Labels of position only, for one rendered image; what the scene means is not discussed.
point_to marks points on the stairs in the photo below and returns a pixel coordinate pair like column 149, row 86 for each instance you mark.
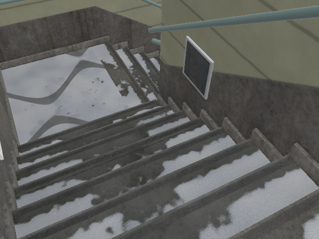
column 145, row 70
column 148, row 173

